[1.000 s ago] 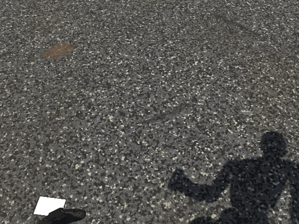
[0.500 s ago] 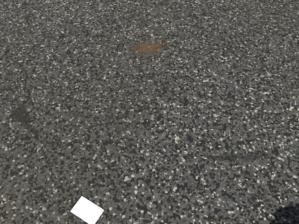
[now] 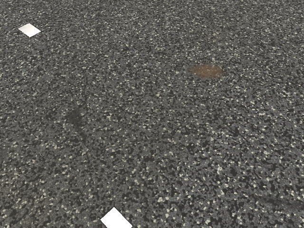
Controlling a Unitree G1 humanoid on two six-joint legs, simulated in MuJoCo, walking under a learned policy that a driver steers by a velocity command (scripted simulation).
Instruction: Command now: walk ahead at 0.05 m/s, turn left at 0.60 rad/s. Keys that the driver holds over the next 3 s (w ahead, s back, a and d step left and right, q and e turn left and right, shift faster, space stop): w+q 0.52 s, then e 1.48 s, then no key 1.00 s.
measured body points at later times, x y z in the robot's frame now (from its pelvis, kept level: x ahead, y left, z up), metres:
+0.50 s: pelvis +0.11 +0.05 -0.01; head +0.13 +0.06 +0.44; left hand +0.00 +0.31 -0.13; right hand +0.39 -0.12 -0.09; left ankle +0.14 +0.16 -0.73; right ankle +0.00 -0.11 -0.73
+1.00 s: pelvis +0.27 +0.14 -0.01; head +0.30 +0.15 +0.44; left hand +0.30 +0.40 -0.14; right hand +0.39 -0.10 -0.14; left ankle +0.15 +0.16 -0.73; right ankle +0.36 +0.09 -0.72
